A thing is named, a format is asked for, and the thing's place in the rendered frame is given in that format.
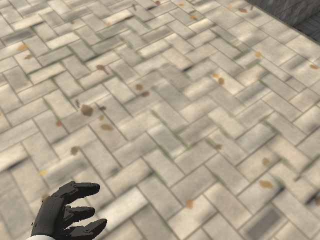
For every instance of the robot left hand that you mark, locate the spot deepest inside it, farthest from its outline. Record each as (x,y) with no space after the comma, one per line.
(54,216)

